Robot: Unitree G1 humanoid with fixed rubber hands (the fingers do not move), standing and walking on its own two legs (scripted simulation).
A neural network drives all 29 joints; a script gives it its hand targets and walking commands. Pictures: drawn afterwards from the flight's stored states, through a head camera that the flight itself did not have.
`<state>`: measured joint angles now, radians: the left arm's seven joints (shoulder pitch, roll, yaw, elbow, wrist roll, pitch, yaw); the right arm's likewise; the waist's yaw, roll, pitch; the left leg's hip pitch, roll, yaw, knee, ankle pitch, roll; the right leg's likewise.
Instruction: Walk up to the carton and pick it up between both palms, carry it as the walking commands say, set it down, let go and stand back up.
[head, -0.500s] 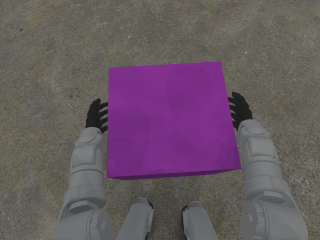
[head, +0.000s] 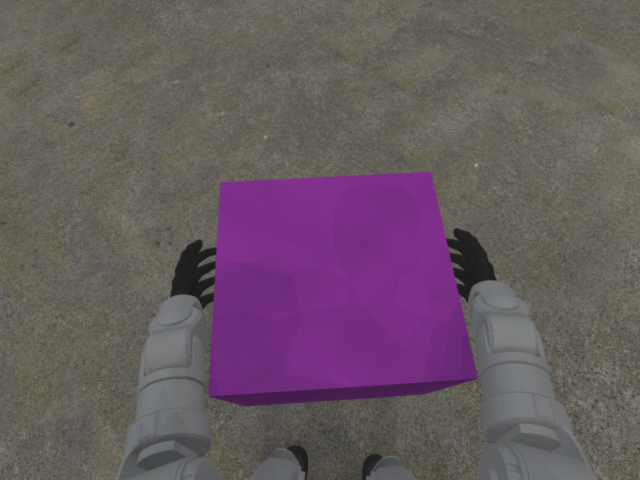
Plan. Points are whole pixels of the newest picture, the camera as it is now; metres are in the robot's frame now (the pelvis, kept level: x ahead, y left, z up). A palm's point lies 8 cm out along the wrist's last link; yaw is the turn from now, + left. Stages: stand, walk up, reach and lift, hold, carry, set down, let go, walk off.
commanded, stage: reach and lift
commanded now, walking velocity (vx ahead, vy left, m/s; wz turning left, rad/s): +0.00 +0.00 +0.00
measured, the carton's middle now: (331, 298) +0.38 +0.02 -0.11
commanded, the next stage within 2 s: none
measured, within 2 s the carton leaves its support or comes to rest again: neither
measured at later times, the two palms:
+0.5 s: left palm (161, 300) +0.32 +0.21 +0.03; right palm (498, 287) +0.36 -0.17 +0.03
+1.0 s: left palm (131, 304) +0.30 +0.21 +0.09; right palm (526, 287) +0.33 -0.17 +0.09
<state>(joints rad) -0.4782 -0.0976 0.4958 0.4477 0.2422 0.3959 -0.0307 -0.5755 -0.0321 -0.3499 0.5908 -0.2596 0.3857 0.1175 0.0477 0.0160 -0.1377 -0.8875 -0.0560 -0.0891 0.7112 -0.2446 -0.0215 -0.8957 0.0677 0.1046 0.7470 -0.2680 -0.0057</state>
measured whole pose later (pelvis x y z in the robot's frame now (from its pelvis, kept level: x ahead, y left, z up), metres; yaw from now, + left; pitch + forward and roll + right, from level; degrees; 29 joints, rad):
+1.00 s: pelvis +0.03 +0.00 +0.05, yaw +0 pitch -3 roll +0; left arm -0.21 -0.08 0.32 0.23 0.24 0.68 -0.04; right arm -0.28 0.01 -0.24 0.34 -0.24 0.65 0.12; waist 0.05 0.01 -0.06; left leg -0.09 -0.03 -0.10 0.28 -0.14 -0.01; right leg -0.10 0.05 0.11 0.32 -0.17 -0.02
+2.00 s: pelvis +0.04 +0.01 +0.05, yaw +1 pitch -4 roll +0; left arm -0.15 -0.09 0.28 0.13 0.24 0.72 -0.07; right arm -0.17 0.05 -0.25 0.15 -0.23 0.72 0.12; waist 0.00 0.01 -0.02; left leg -0.03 -0.04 -0.11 0.25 -0.14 0.00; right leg -0.02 0.04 0.09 0.26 -0.16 -0.01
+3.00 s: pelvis +0.04 +0.01 +0.05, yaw +1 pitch -5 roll +0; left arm -0.17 -0.08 0.29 0.15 0.25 0.71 -0.09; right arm -0.16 0.07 -0.26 0.15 -0.25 0.72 0.11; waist 0.00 0.00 -0.01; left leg -0.03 -0.04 -0.11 0.26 -0.14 0.01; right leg -0.02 0.03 0.10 0.26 -0.16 -0.01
